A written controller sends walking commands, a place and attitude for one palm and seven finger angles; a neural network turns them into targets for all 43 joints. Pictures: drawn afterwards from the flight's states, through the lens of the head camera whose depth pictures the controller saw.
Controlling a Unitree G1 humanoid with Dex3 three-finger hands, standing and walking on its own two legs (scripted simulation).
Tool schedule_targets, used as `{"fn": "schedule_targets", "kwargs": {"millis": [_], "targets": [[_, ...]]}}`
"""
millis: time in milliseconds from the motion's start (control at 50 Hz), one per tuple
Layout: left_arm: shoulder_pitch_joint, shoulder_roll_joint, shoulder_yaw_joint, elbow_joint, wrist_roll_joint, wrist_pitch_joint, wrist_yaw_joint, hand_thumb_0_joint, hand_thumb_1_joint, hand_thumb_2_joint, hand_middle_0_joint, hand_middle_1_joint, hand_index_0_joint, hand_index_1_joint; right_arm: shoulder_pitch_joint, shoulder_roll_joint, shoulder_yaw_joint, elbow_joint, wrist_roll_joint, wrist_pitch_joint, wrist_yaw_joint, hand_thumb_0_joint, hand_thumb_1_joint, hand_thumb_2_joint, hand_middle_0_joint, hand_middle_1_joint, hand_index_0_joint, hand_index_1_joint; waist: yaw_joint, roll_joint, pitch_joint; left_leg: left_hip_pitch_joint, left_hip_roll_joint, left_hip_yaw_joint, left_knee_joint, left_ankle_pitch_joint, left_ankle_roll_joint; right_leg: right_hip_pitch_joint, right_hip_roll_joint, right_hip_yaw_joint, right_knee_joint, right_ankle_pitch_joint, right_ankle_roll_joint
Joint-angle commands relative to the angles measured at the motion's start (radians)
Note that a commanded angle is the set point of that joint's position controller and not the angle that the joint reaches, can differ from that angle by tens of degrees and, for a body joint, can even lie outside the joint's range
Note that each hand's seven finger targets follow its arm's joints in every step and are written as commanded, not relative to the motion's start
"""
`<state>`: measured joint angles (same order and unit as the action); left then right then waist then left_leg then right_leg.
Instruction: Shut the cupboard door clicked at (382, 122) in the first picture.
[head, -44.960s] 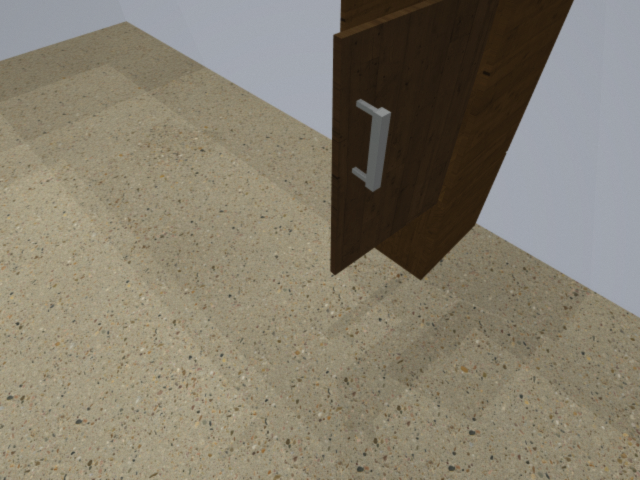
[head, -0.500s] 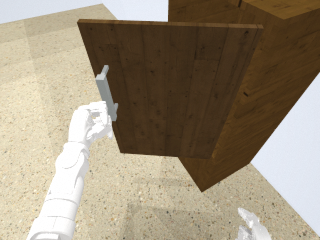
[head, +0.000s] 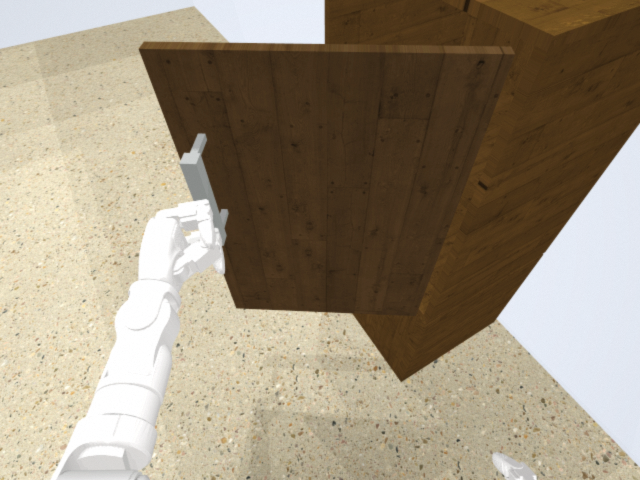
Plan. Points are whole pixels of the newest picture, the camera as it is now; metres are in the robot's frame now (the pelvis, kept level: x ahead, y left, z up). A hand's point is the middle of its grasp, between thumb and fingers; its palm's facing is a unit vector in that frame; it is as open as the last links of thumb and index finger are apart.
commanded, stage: push the door shut along its arc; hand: left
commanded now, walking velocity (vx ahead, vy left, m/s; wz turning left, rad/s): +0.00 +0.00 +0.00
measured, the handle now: (209, 193) +0.48 +0.18 +0.08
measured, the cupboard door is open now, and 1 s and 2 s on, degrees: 56 45 32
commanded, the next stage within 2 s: pull the fist back off the door in 1.98 s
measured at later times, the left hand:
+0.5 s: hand (230, 215) +0.42 +0.14 +0.10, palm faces -0.11 -0.99 -0.02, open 3.1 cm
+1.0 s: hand (243, 190) +0.47 +0.13 +0.10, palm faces -0.23 -0.97 +0.00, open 3.1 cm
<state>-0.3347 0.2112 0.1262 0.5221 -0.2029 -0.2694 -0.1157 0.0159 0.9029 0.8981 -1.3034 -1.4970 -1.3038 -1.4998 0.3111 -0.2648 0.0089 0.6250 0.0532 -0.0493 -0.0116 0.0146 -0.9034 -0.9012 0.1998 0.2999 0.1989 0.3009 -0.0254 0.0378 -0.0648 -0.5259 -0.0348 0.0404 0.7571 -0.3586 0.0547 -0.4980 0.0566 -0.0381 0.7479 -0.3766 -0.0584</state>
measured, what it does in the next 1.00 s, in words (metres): stands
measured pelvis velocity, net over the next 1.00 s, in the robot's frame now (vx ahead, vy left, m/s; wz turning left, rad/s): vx -0.01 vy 0.01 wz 0.01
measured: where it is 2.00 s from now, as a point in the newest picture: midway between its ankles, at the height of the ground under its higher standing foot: outside the picture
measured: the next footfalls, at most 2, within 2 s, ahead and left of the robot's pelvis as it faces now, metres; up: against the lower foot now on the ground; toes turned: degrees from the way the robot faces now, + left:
none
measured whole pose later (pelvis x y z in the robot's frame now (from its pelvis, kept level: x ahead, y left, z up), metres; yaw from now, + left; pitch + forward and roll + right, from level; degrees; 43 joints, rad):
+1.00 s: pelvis -0.01 +0.01 -0.02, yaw +1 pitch +15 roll -2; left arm -0.94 0.37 0.19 1.18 -0.18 -0.35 -0.32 0.01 0.90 0.90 -1.31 -1.50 -1.30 -1.50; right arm 0.37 -0.29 0.02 0.69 0.04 -0.04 -0.01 0.01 -0.90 -0.90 0.20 0.30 0.20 0.30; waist -0.14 0.04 -0.08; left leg -0.76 -0.04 0.03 0.88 -0.38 0.07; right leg -0.71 0.05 -0.06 0.85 -0.39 -0.04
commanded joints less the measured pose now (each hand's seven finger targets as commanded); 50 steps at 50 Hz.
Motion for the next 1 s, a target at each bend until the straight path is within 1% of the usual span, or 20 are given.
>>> {"fn": "schedule_targets", "kwargs": {"millis": [0, 20, 60, 120, 160, 220, 260, 300, 320, 360, 380, 440, 540, 580, 660, 820, 840, 880, 940, 980], "targets": [[-0.403, 0.096, -0.002, -0.171, -0.005, -0.067, -0.001, 0.0, 0.9, 0.9, -1.3, -1.5, -1.3, -1.5, -0.042, -0.122, -0.042, -0.123, -0.001, -0.055, -0.011, 0.0, -0.9, -0.9, 0.2, 0.3, 0.2, 0.3, -0.028, -0.067, -0.251, 0.164, 0.028, -0.074, -0.084, 0.187, -0.015, 0.049, -0.034, 0.044, -0.108, 0.27, 0.039], [-0.414, 0.135, 0.023, -0.153, 0.005, -0.063, 0.006, 0.0, 0.9, 0.9, -1.3, -1.5, -1.3, -1.5, -0.04, -0.128, -0.044, -0.118, 0.0, -0.05, -0.014, 0.0, -0.9, -0.9, 0.2, 0.3, 0.2, 0.3, -0.026, -0.072, -0.243, 0.158, 0.028, -0.075, -0.084, 0.169, -0.015, 0.049, -0.038, 0.048, -0.112, 0.245, 0.038], [-0.431, 0.112, 0.006, -0.144, 0.012, -0.054, 0.014, 0.0, 0.9, 0.9, -1.3, -1.5, -1.3, -1.5, -0.051, -0.121, -0.04, -0.124, 0.0, -0.049, -0.011, 0.0, -0.9, -0.9, 0.2, 0.3, 0.2, 0.3, -0.023, -0.051, -0.255, 0.162, 0.024, -0.076, -0.09, 0.156, -0.015, 0.045, -0.041, 0.047, -0.111, 0.23, 0.037], [-0.427, 0.162, 0.043, -0.136, 0.02, -0.054, 0.02, 0.0, 0.9, 0.9, -1.3, -1.5, -1.3, -1.5, -0.049, -0.126, -0.037, -0.13, -0.003, -0.043, -0.013, 0.0, -0.9, -0.9, 0.2, 0.3, 0.2, 0.3, -0.008, -0.047, -0.289, 0.166, 0.024, -0.072, -0.087, 0.183, -0.015, 0.078, -0.042, 0.053, -0.104, 0.261, 0.035], [-0.567, 0.165, 0.025, -0.122, 0.025, -0.068, 0.016, 0.0, 0.9, 0.9, -1.3, -1.5, -1.3, -1.5, -0.052, -0.12, -0.031, -0.118, -0.003, -0.039, -0.016, 0.0, -0.9, -0.9, 0.2, 0.3, 0.2, 0.3, -0.041, -0.055, -0.276, 0.153, 0.024, -0.076, -0.082, 0.157, -0.013, 0.058, -0.042, 0.059, -0.104, 0.242, 0.039], [-0.647, 0.212, 0.052, -0.063, 0.027, -0.091, 0.002, 0.0, 0.9, 0.9, -1.3, -1.5, -1.3, -1.5, -0.042, -0.128, -0.03, -0.105, -0.004, -0.037, -0.022, 0.0, -0.9, -0.9, 0.2, 0.3, 0.2, 0.3, -0.047, -0.065, -0.281, 0.142, 0.024, -0.08, -0.073, 0.136, -0.011, 0.053, -0.04, 0.065, -0.1, 0.219, 0.038], [-0.688, 0.211, 0.05, -0.014, 0.02, -0.1, -0.017, 0.0, 0.9, 0.9, -1.3, -1.5, -1.3, -1.5, -0.041, -0.125, -0.027, -0.101, -0.003, -0.037, -0.023, 0.0, -0.9, -0.9, 0.2, 0.3, 0.2, 0.3, -0.05, -0.049, -0.303, 0.138, 0.021, -0.081, -0.071, 0.143, -0.013, 0.061, -0.041, 0.068, -0.094, 0.233, 0.037], [-0.707, 0.168, 0.017, 0.051, 0.014, -0.099, -0.042, 0.0, 0.9, 0.9, -1.3, -1.5, -1.3, -1.5, -0.031, -0.126, -0.029, -0.094, -0.001, -0.041, -0.021, 0.0, -0.9, -0.9, 0.2, 0.3, 0.2, 0.3, -0.058, -0.016, -0.311, 0.155, 0.02, -0.083, -0.062, 0.155, -0.017, 0.028, -0.039, 0.06, -0.087, 0.243, 0.033], [-0.708, 0.2, 0.048, 0.09, 0.015, -0.095, -0.05, 0.0, 0.9, 0.9, -1.3, -1.5, -1.3, -1.5, -0.015, -0.133, -0.033, -0.086, -0.003, -0.039, -0.02, 0.0, -0.9, -0.9, 0.2, 0.3, 0.2, 0.3, -0.054, -0.024, -0.325, 0.154, 0.02, -0.087, -0.056, 0.165, -0.017, 0.027, -0.036, 0.058, -0.082, 0.25, 0.033], [-0.724, 0.185, 0.03, 0.164, 0.011, -0.084, -0.078, 0.0, 0.9, 0.9, -1.3, -1.5, -1.3, -1.5, 0.003, -0.136, -0.032, -0.082, -0.001, -0.035, -0.015, 0.0, -0.9, -0.9, 0.2, 0.3, 0.2, 0.3, -0.063, -0.051, -0.314, 0.125, 0.018, -0.089, -0.054, 0.173, -0.016, 0.027, -0.038, 0.057, -0.078, 0.27, 0.034], [-0.705, 0.209, 0.057, 0.21, 0.01, -0.077, -0.088, 0.0, 0.9, 0.9, -1.3, -1.5, -1.3, -1.5, 0.014, -0.141, -0.036, -0.082, -0.002, -0.032, -0.016, 0.0, -0.9, -0.9, 0.2, 0.3, 0.2, 0.3, -0.056, -0.079, -0.317, 0.104, 0.019, -0.086, -0.05, 0.177, -0.016, 0.037, -0.037, 0.057, -0.075, 0.278, 0.034], [-0.817, 0.205, 0.036, 0.24, 0.005, -0.089, -0.117, 0.0, 0.9, 0.9, -1.3, -1.5, -1.3, -1.5, 0.03, -0.146, -0.036, -0.075, 0.0, -0.028, -0.016, 0.0, -0.9, -0.9, 0.2, 0.3, 0.2, 0.3, -0.082, -0.073, -0.312, 0.086, 0.017, -0.084, -0.038, 0.167, -0.01, 0.014, -0.04, 0.064, -0.074, 0.276, 0.038], [-0.858, 0.267, 0.083, 0.277, 0.002, -0.125, -0.147, 0.0, 0.9, 0.9, -1.3, -1.5, -1.3, -1.5, 0.069, -0.158, -0.044, -0.061, -0.004, -0.025, -0.012, 0.0, -0.9, -0.9, 0.2, 0.3, 0.2, 0.3, -0.074, -0.037, -0.384, 0.103, 0.018, -0.093, -0.017, 0.214, -0.014, 0.011, -0.035, 0.06, -0.044, 0.305, 0.03], [-0.913, 0.249, 0.063, 0.297, 0.003, -0.131, -0.159, 0.0, 0.9, 0.9, -1.3, -1.5, -1.3, -1.5, 0.083, -0.159, -0.047, -0.05, -0.005, -0.025, -0.011, 0.0, -0.9, -0.9, 0.2, 0.3, 0.2, 0.3, -0.096, -0.042, -0.384, 0.107, 0.02, -0.093, -0.006, 0.214, -0.012, -0.021, -0.031, 0.06, -0.043, 0.3, 0.034], [-0.946, 0.3, 0.096, 0.326, 0.003, -0.139, -0.179, 0.0, 0.9, 0.9, -1.3, -1.5, -1.3, -1.5, 0.106, -0.171, -0.05, -0.042, -0.006, -0.018, -0.01, 0.0, -0.9, -0.9, 0.2, 0.3, 0.2, 0.3, -0.097, -0.034, -0.408, 0.097, 0.022, -0.098, 0.001, 0.226, -0.012, -0.018, -0.029, 0.063, -0.035, 0.309, 0.033], [-1.051, 0.309, 0.081, 0.359, 0.004, -0.152, -0.216, 0.0, 0.9, 0.9, -1.3, -1.5, -1.3, -1.5, 0.136, -0.184, -0.053, -0.026, -0.009, -0.014, -0.009, 0.0, -0.9, -0.9, 0.2, 0.3, 0.2, 0.3, -0.124, 0.027, -0.42, 0.134, 0.029, -0.116, 0.017, 0.238, -0.015, -0.103, -0.018, 0.049, -0.023, 0.27, 0.025], [-1.075, 0.283, 0.054, 0.373, 0.008, -0.15, -0.217, 0.0, 0.9, 0.9, -1.3, -1.5, -1.3, -1.5, 0.135, -0.182, -0.05, -0.022, -0.009, -0.015, -0.008, 0.0, -0.9, -0.9, 0.2, 0.3, 0.2, 0.3, -0.14, 0.038, -0.408, 0.146, 0.033, -0.124, 0.017, 0.228, -0.018, -0.143, -0.017, 0.041, -0.019, 0.248, 0.026], [-1.119, 0.29, 0.057, 0.425, 0.013, -0.141, -0.213, 0.0, 0.9, 0.9, -1.3, -1.5, -1.3, -1.5, 0.15, -0.19, -0.051, -0.005, -0.012, -0.017, -0.006, 0.0, -0.9, -0.9, 0.2, 0.3, 0.2, 0.3, -0.16, 0.005, -0.37, 0.124, 0.038, -0.135, 0.02, 0.188, -0.017, -0.185, -0.014, 0.038, -0.024, 0.201, 0.027], [-1.155, 0.323, 0.082, 0.461, 0.018, -0.135, -0.212, 0.0, 0.9, 0.9, -1.3, -1.5, -1.3, -1.5, 0.164, -0.2, -0.052, -0.003, -0.015, -0.02, -0.007, 0.0, -0.9, -0.9, 0.2, 0.3, 0.2, 0.3, -0.167, -0.005, -0.391, 0.115, 0.037, -0.141, 0.028, 0.186, -0.014, -0.197, -0.013, 0.038, -0.017, 0.191, 0.026], [-1.207, 0.309, 0.063, 0.468, 0.026, -0.134, -0.217, 0.0, 0.9, 0.9, -1.3, -1.5, -1.3, -1.5, 0.171, -0.2, -0.05, 0.002, -0.018, -0.023, -0.005, 0.0, -0.9, -0.9, 0.2, 0.3, 0.2, 0.3, -0.178, 0.019, -0.416, 0.128, 0.039, -0.153, 0.04, 0.196, -0.017, -0.225, -0.012, 0.035, -0.003, 0.186, 0.024]]}}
